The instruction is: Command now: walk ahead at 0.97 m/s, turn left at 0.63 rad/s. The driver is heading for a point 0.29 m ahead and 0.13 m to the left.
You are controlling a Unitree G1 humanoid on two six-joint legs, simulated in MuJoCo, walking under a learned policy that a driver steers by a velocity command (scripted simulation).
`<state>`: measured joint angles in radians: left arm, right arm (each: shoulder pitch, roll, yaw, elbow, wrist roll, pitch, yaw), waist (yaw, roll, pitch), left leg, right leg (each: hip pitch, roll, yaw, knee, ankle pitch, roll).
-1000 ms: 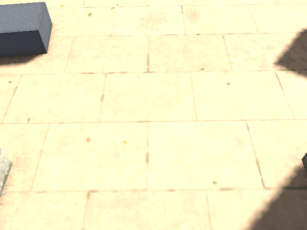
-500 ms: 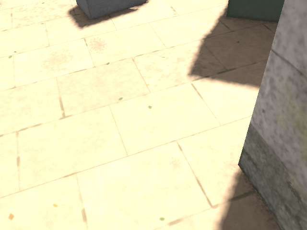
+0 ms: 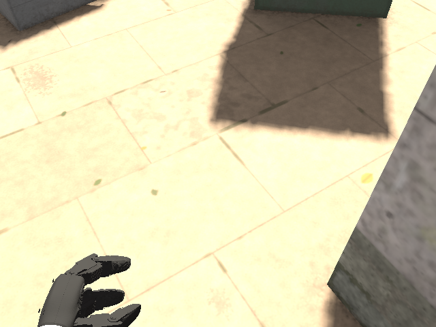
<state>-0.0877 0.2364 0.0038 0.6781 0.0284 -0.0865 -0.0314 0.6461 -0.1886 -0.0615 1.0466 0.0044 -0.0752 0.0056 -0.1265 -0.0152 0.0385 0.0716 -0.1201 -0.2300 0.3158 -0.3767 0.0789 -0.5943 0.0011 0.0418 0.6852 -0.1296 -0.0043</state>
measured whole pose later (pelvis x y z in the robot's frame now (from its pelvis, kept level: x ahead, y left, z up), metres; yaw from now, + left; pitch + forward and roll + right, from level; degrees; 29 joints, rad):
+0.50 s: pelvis +0.38 +0.06 -0.02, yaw +14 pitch +0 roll -1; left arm 0.31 0.31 0.06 0.97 -0.03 -0.10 0.01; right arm -0.04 -0.28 -0.04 0.76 -0.04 -0.06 0.04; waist 0.06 0.01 0.10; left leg -0.50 -0.07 -0.01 0.56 -0.05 0.09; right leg -0.13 -0.01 0.01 0.98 -0.58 0.03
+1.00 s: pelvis +0.48 +0.07 +0.01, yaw +14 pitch -1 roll +1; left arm 0.14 0.23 0.03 0.98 0.01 -0.03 0.04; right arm 0.14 -0.24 -0.04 0.92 0.00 0.02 -0.03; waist -0.01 0.03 0.04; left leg -0.25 -0.07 -0.02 0.43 -0.16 0.05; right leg -0.24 -0.02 0.04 0.49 -0.23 0.02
